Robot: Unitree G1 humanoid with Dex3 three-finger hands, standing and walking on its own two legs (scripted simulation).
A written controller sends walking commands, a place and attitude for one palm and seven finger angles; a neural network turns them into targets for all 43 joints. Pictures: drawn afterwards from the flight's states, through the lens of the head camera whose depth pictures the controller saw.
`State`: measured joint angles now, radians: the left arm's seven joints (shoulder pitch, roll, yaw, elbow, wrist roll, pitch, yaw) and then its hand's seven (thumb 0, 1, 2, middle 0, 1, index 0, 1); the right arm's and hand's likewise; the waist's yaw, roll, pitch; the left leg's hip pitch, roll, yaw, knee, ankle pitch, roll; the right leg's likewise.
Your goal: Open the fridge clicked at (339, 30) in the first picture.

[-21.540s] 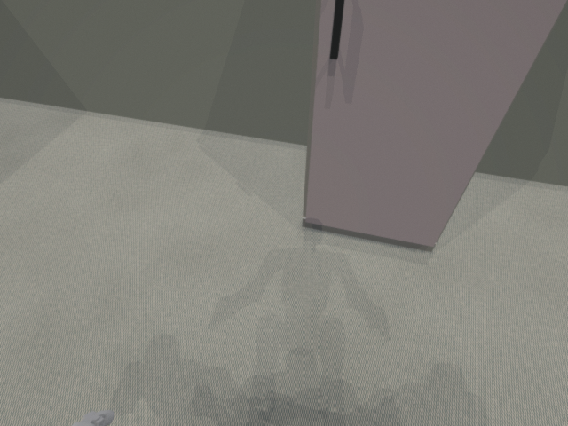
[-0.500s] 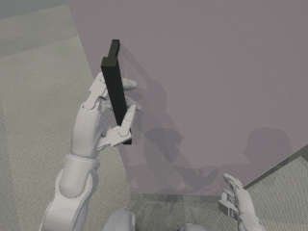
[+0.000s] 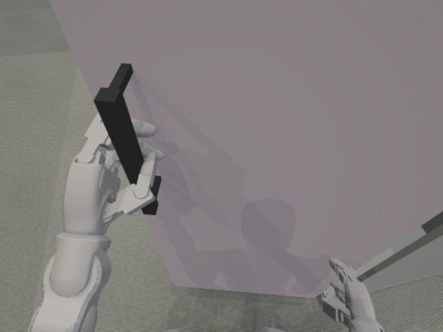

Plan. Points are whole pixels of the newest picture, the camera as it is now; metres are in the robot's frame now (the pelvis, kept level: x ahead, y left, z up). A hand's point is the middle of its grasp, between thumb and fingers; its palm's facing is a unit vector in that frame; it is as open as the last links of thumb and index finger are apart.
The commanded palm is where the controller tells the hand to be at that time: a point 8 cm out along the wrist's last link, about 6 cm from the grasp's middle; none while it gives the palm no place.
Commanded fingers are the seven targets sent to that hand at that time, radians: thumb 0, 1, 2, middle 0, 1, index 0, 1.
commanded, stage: stop walking and hold the door back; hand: left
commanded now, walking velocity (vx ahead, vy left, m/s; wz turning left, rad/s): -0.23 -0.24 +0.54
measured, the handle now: (139, 153) +0.31 +0.12 +0.20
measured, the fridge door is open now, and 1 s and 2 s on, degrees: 73 77 74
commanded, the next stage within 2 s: loosen the grip on the handle in 1.14 s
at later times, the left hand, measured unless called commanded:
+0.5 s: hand (146, 209) +0.23 +0.09 +0.20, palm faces +0.20 -0.96 -0.21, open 5.6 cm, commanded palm +0.21 +0.16 +0.19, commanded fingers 0.00 0.90 0.90 -0.45 -1.40 -0.45 -1.40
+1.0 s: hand (148, 204) +0.24 +0.09 +0.20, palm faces +0.14 -0.98 -0.15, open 5.5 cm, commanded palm +0.21 +0.15 +0.19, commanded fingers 0.00 0.90 0.90 -0.45 -1.40 -0.45 -1.40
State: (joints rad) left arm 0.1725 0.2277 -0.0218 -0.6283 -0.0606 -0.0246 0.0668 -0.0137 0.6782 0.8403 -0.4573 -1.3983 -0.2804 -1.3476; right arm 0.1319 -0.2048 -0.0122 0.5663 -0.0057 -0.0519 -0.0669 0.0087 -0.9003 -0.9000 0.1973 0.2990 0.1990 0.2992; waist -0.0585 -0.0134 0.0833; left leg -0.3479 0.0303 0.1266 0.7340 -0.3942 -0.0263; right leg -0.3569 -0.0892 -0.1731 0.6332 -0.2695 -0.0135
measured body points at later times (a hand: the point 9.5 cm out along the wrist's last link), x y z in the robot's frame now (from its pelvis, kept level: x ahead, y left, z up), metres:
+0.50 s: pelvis -0.10 -0.08 +0.01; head -0.10 -0.09 +0.46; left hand +0.21 +0.15 +0.21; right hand +0.13 -0.30 -0.08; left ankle -0.13 +0.03 -0.71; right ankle +0.03 -0.22 -0.72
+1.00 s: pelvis -0.11 -0.05 +0.01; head -0.11 -0.06 +0.46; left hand +0.22 +0.15 +0.21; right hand +0.05 -0.27 -0.10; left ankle -0.13 +0.03 -0.72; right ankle -0.04 -0.17 -0.72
